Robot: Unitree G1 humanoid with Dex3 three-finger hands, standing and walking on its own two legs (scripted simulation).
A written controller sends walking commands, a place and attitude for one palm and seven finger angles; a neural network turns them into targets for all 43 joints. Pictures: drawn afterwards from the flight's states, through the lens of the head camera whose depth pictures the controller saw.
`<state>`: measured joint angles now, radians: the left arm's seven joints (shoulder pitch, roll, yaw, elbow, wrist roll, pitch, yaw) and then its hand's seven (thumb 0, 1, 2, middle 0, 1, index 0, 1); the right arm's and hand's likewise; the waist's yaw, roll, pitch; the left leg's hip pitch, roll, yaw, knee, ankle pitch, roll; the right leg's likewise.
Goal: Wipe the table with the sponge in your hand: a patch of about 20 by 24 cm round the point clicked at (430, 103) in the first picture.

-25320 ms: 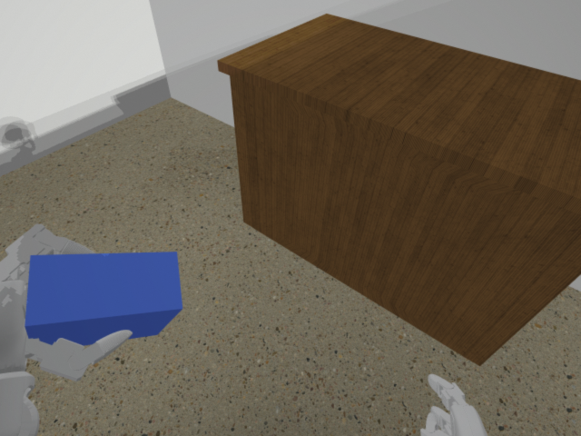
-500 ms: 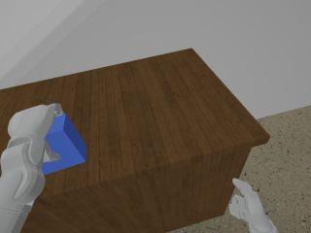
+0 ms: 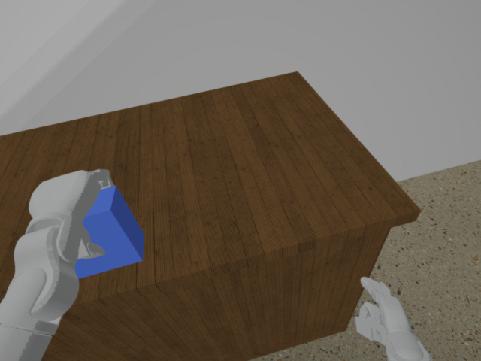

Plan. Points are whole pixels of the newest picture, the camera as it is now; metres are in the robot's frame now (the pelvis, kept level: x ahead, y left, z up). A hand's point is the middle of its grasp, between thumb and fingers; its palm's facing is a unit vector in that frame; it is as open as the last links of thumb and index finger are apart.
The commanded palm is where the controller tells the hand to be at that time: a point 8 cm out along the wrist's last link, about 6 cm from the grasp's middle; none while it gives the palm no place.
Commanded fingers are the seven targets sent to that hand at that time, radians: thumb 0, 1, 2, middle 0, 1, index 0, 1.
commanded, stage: move the sponge above the wiping area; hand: left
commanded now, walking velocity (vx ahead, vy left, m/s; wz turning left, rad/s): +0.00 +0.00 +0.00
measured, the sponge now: (99, 242) +0.26 +0.29 +0.08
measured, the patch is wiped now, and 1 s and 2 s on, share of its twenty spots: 0.05 0.05 0.05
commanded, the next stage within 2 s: lower the sponge onto the table in 1.90 s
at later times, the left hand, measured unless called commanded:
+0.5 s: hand (102, 222) +0.26 +0.26 +0.14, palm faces -0.02 -0.09 -1.00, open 10.4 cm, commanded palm +0.23 +0.28 +0.24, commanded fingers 0.00 0.10 1.30 -1.20 -1.60 -1.20 -1.60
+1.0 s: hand (101, 225) +0.25 +0.26 +0.14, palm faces +0.02 -0.04 -1.00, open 10.4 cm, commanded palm +0.22 +0.28 +0.24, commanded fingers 0.00 0.10 1.30 -1.20 -1.60 -1.20 -1.60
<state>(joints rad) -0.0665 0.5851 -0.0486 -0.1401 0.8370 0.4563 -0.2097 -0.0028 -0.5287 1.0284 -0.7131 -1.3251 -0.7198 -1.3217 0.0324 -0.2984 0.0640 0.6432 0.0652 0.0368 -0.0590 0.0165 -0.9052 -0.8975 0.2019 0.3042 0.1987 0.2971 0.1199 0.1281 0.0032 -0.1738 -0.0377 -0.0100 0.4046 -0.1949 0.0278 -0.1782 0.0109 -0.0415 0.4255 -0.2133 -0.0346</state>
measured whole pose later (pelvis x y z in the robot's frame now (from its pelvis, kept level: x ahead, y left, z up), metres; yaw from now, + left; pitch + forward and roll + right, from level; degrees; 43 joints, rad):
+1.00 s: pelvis -0.01 -0.01 +0.00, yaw +0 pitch -4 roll +1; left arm -0.05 0.60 -0.11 -0.19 0.86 0.35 -0.16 0.00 -0.53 1.03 -0.72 -1.32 -0.73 -1.31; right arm 0.03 -0.27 0.08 0.66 0.04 0.00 -0.08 0.02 -0.91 -0.90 0.20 0.30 0.20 0.30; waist 0.14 0.11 0.02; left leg -0.14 -0.03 -0.02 0.40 -0.18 0.01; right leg -0.15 0.02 -0.05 0.42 -0.21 -0.05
